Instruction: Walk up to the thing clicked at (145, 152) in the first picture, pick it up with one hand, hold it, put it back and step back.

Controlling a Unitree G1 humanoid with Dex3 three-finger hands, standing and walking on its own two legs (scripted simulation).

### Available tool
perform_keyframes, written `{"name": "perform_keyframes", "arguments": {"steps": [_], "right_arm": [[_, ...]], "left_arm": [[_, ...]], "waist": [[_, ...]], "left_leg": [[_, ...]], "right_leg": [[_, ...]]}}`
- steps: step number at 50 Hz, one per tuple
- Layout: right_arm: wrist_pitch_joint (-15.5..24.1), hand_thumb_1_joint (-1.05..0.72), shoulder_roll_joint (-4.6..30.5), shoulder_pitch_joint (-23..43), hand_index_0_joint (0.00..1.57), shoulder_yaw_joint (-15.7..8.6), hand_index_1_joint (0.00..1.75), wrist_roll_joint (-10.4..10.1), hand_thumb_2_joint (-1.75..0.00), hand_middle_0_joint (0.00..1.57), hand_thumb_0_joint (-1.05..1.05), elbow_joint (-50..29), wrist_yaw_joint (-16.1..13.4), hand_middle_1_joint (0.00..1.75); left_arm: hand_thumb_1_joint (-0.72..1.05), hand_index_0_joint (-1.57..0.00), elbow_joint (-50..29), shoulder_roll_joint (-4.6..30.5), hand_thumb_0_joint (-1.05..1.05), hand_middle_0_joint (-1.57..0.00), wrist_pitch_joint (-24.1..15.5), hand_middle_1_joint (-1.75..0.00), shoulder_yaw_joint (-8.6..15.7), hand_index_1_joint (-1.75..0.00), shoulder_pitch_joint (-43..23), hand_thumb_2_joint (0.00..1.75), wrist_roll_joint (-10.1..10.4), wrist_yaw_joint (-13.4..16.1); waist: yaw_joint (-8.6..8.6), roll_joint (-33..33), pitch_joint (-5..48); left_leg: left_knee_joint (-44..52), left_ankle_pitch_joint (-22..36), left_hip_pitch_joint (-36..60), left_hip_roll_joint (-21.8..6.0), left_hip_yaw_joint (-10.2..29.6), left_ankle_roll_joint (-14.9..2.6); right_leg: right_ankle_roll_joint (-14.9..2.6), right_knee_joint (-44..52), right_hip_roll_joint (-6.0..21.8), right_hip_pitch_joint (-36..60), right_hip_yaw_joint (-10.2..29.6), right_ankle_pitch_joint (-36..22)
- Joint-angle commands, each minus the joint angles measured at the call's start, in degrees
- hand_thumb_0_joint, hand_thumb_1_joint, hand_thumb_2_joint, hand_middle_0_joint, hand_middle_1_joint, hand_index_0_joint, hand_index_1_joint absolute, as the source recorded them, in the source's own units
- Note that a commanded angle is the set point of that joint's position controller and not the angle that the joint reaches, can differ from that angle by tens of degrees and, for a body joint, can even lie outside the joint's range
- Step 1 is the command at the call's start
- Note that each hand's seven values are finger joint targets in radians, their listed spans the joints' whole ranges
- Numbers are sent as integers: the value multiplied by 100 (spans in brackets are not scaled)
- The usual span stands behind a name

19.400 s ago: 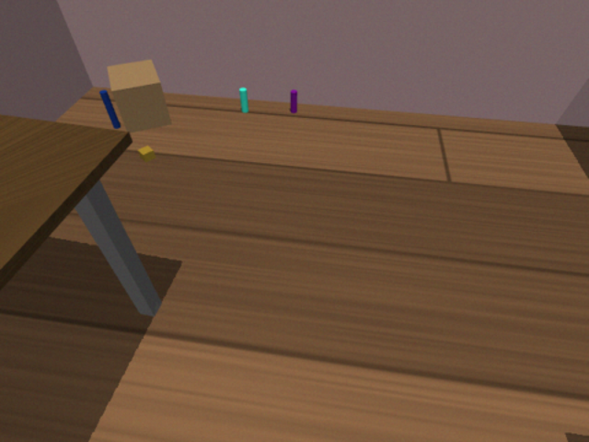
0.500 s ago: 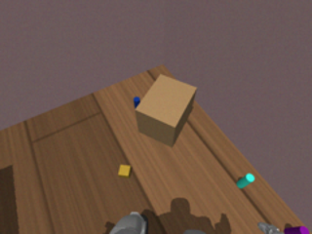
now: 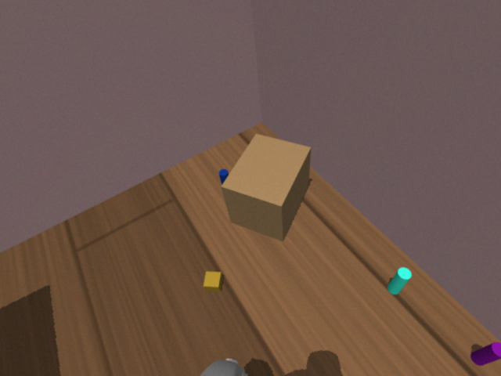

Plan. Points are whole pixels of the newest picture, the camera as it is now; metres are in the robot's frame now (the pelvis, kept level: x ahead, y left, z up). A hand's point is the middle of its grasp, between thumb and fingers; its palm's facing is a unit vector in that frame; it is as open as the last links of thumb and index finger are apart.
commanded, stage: walk up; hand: left
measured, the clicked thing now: (213, 281) +0.57 +0.27 -0.74
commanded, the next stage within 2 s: stand in 1.36 s
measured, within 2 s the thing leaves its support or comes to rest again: neither
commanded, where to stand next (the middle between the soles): +0.15 +0.03 m, yaw +0 degrees
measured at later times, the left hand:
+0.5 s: hand out of the picture +0.04 +0.26 -0.14, palm faces +0.04 -0.92 -0.40, open 7.4 cm
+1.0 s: hand out of the picture +0.10 +0.29 -0.14, palm faces +0.01 -0.93 -0.36, open 7.4 cm
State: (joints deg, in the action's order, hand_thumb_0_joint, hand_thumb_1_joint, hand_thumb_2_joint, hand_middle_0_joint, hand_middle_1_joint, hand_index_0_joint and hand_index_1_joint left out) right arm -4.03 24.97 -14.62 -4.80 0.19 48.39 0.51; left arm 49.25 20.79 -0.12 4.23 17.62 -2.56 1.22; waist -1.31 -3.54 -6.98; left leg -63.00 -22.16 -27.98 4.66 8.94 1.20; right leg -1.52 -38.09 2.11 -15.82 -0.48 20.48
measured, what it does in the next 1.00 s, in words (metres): steps on the spot: left foot, then right foot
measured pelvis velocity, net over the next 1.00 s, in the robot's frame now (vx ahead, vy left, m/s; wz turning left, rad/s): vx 0.02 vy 0.02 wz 0.03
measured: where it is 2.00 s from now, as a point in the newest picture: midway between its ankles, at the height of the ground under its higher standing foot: outside the picture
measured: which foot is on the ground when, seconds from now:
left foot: up 0.00-0.10, down 0.12-0.42, up 0.44-0.66, down 0.68-1.00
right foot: down 0.00-0.16, up 0.18-0.38, down 0.40-1.00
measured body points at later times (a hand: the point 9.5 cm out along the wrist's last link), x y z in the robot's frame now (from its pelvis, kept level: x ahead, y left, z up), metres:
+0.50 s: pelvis +0.00 -0.01 -0.01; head +0.00 -0.03 +0.44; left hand +0.04 +0.30 -0.12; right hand +0.10 -0.32 -0.13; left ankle -0.01 +0.13 -0.71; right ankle +0.05 -0.12 -0.73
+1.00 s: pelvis +0.02 +0.02 +0.01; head +0.03 +0.03 +0.46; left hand +0.10 +0.33 -0.12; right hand +0.12 -0.27 -0.12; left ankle +0.01 +0.14 -0.73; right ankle +0.05 -0.12 -0.73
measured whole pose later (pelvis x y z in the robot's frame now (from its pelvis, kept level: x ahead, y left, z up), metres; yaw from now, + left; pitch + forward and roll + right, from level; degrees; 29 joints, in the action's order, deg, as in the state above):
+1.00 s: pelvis +0.02 +0.02 +0.01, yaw +1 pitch -2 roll +0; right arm -0.4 19.4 -6.8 -0.7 0.1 60.0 1.4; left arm 59.9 21.6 -2.2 -0.6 7.3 0.6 0.4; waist -0.4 0.3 -3.8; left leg -30.6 -17.0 -11.3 -0.9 -1.6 -0.2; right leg 2.2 -29.6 2.1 -13.5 1.2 13.8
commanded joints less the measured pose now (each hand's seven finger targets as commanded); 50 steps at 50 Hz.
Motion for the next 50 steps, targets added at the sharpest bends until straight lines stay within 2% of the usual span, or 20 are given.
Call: {"name": "perform_keyframes", "arguments": {"steps": [1, 3, 6, 7, 8, 9, 10, 13, 16, 19, 20, 21, 22, 23, 26, 33, 35, 36, 40, 50], "right_arm": [[411, -90, 764, 667, 20, -85, 30, 96, -90, 20, 0, -516, -24, 30], [505, -90, 778, 566, 20, -75, 30, 121, -90, 20, 0, -453, -12, 30], [664, -90, 743, -247, 20, -122, 30, 137, -90, 20, 0, -65, -72, 30], [714, -90, 1029, -499, 20, -209, 30, 178, -90, 20, 0, -6, -101, 30], [743, -90, 1467, -405, 20, -248, 30, 226, -90, 20, 0, -99, -111, 30], [698, -90, 1849, -590, 20, -356, 30, 140, -90, 20, 0, -11, -78, 30], [670, -90, 1780, -319, 20, -358, 30, 130, -90, 20, 0, -59, -78, 30], [699, -90, 1104, 113, 20, -95, 30, 129, -90, 20, 0, -202, -75, 30], [656, -90, 1203, 228, 20, -115, 30, 134, -90, 20, 0, -196, -28, 30], [489, -90, 958, 752, 20, -7, 30, 60, -90, 20, 0, -351, 2, 30], [433, -90, 634, 589, 20, 84, 30, 35, -90, 20, 0, -325, -15, 30], [405, -90, 339, 478, 20, 163, 30, -1, -90, 20, 0, -405, -12, 30], [350, -90, 484, 396, 20, 124, 30, 23, -90, 20, 0, -309, -54, 30], [333, -90, 858, 287, 20, -15, 30, 50, -90, 20, 0, -123, -80, 30], [425, -90, 782, 232, 20, -20, 30, 16, -90, 20, 0, 118, -30, 30], [489, -90, 706, 84, 20, -46, 30, 122, -90, 20, 0, 435, -7, 30], [562, -90, 1043, 343, 20, -80, 30, 175, -90, 20, 0, 339, -50, 30], [568, -90, 1150, 835, 20, -50, 30, 102, -90, 20, 0, 255, -33, 30], [525, -90, 857, 857, 20, 67, 30, 43, -90, 20, 0, 480, -3, 30], [524, -90, 842, 1091, 20, 91, 30, 1, -90, 20, 0, 846, -30, 30]], "left_arm": [[90, -20, -516, 1481, 0, -20, -201, -30, 463, -30, 138, 90, -52, 0], [90, -20, -518, 1642, 0, -20, -158, -30, 441, -30, 225, 90, 23, -59], [90, -20, -622, 1431, 0, -20, -77, -30, 223, -30, -66, 90, 119, -110], [90, -20, -662, 1071, 0, -20, -90, -30, 109, -30, -42, 90, 160, -107], [90, -20, -720, 758, 0, -20, -90, -30, 26, -30, -142, 90, 248, -118], [90, -20, -663, 1454, 0, -20, -103, -30, 233, -30, -730, 90, 161, -38], [90, -20, -633, 1600, 0, -20, -131, -30, 252, -30, -645, 90, 176, -49], [90, -20, -352, 1346, 0, -20, -220, -30, 188, -30, -139, 90, 233, -155], [90, -20, -192, 1263, 0, -20, -252, -30, 173, -30, -164, 90, 223, -194], [90, -20, 165, 1167, 0, -20, -359, -30, 177, -30, 412, 90, 159, -83], [90, -20, 245, 1325, 0, -20, -406, -30, 220, -30, 490, 90, 122, -30], [90, -20, 174, 1743, 0, -20, -475, -30, 304, -30, 423, 90, 26, 20], [90, -20, 30, 2075, 0, -20, -487, -30, 328, -30, 11, 90, 35, 28], [90, -20, -36, 2155, 0, -20, -452, -30, 331, -30, -376, 90, 38, 17], [90, -20, -32, 1672, 0, -20, -472, -30, 184, -30, -608, 90, 68, -4], [90, -20, 66, 1404, 0, -20, -342, -30, 18, -30, -864, 90, 202, -28], [90, -20, 67, 1081, 0, -20, -333, -30, -105, -30, -735, 90, 278, -39], [90, -20, 240, 1055, 0, -20, -303, -30, -126, -30, -566, 90, 329, -29], [90, -20, 472, 1395, 0, -20, -373, -30, -78, -30, -802, 90, 255, -21], [90, -20, 860, 1309, 0, -20, -308, -30, -211, -30, -1179, 90, 299, -1]], "waist": [[-515, 1570, 596], [-473, 1742, 434], [122, 1139, 687], [251, 202, 1025], [220, -859, 821], [563, -494, 358], [355, -436, -27], [115, -605, -14], [213, -865, 70], [-194, -664, 375], [-228, 0, 467], [-175, 1072, 482], [-80, 1022, 484], [0, 813, 207], [118, 997, 352], [261, 991, 751], [118, 222, 978], [-113, 1, 863], [48, 184, 847], [70, 52, 868]], "left_leg": [[1920, -653, -614, -263, -565, 61], [2701, -770, 83, -263, -899, -23], [4144, 690, 2145, -235, -868, -281], [4352, 503, 2895, -997, 433, -544], [4671, 49, 3066, -2204, 2376, -1118], [4787, -457, 1924, -2760, 2793, -1889], [4837, -666, 1381, -2770, 2539, -2011], [4379, 561, 1665, -1678, 727, -1303], [4336, 244, 1051, -1472, 427, -1221], [3319, -12, 308, -1209, -172, -893], [2631, -198, 9, -971, -370, -699], [1588, -604, -441, -417, -677, -385], [1169, -1030, -252, -364, -453, -282], [934, -1149, 251, -565, -284, -259], [1489, -695, 377, -727, -415, -305], [3577, 768, 1919, -575, -817, -324], [4087, 1237, 1851, -1524, 472, -632], [4226, 603, 1343, -1831, 785, -881], [3779, 1041, 1136, -1096, -265, -485], [4145, 1967, 1718, -1256, -408, -472]], "right_leg": [[-897, 1299, 1019, 1771, 1294, 263], [-930, 1218, 1114, 1236, 1341, -109], [-540, 178, 898, 34, 784, -1385], [-230, -803, 552, -721, 446, -980], [109, -1454, -314, -2028, -139, 1012], [24, -1885, -39, -1724, 383, 1659], [-18, -2039, 170, -1477, 527, 1489], [-14, -1149, 117, -1339, 293, 682], [79, -373, -59, -448, -46, 379], [93, 869, -299, 916, -265, -671], [122, 1289, -134, 1296, 221, -686], [-236, 2001, 925, 1177, 1999, -98], [-808, 2603, 1931, 435, 3340, 1208], [-1187, 2520, 2102, -305, 3433, 1541], [-909, 2035, 1457, 17, 2150, 88], [-438, 1050, 835, -535, 921, -1033], [-61, 429, 313, -503, 531, -1039], [36, 465, -32, -187, 201, -170], [-117, 981, 428, 563, 656, -1385], [33, 1138, 346, 679, 397, -2018]]}}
